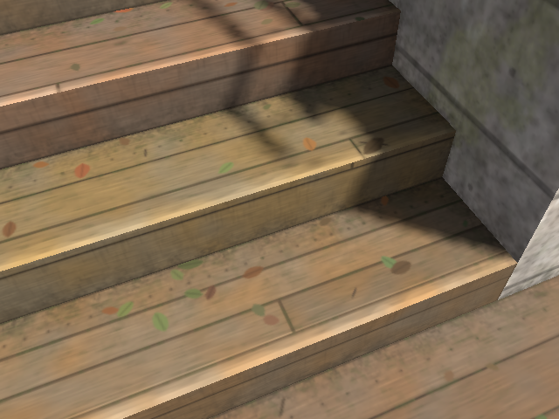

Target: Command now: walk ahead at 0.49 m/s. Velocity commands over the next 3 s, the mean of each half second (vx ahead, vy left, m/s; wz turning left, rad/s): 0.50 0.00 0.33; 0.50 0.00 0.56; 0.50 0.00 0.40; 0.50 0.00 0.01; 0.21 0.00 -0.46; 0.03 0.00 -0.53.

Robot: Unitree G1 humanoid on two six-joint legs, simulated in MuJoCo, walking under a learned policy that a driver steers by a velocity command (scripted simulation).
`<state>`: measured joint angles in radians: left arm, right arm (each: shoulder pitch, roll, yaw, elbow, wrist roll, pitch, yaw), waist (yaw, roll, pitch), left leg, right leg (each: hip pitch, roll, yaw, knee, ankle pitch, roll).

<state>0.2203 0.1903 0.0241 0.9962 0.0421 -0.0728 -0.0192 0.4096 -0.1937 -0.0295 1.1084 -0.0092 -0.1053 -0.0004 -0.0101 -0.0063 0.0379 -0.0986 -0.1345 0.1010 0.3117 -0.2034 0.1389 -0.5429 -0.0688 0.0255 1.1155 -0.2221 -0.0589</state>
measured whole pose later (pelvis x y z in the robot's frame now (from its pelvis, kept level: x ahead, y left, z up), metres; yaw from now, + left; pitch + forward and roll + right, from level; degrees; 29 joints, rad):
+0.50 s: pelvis +0.26 -0.05 +0.00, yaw +13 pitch +1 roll -1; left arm 0.24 0.21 0.05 0.96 0.02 -0.12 0.01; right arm 0.22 -0.25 -0.06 0.93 -0.04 -0.05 0.01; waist -0.01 0.06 0.04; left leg -0.57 0.06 0.00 1.14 -0.25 0.07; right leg -0.21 0.02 -0.19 0.33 -0.14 -0.07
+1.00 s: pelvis +0.41 +0.06 -0.01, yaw +31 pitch +4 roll +0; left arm 0.07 0.15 0.00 0.69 0.05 -0.04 0.00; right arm 0.42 -0.19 -0.03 0.96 -0.03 -0.05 0.01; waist -0.02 -0.04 -0.03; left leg -0.28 -0.09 0.00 0.53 -0.32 0.11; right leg -1.01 -0.06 -0.05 2.08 -0.38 -0.03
